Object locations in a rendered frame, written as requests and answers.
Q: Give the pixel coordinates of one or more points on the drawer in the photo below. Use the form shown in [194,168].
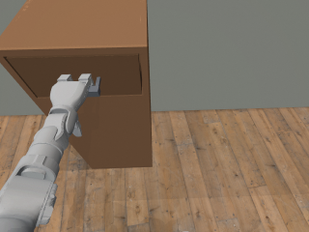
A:
[120,74]

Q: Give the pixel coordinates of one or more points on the cabinet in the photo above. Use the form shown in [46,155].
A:
[116,129]

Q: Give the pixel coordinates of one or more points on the left robot hand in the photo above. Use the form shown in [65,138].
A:
[72,94]

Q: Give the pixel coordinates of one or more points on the robot left forearm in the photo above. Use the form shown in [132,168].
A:
[45,153]

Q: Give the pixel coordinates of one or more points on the left robot upper arm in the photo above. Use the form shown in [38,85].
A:
[27,203]

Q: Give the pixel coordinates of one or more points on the handle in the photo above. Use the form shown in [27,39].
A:
[94,91]

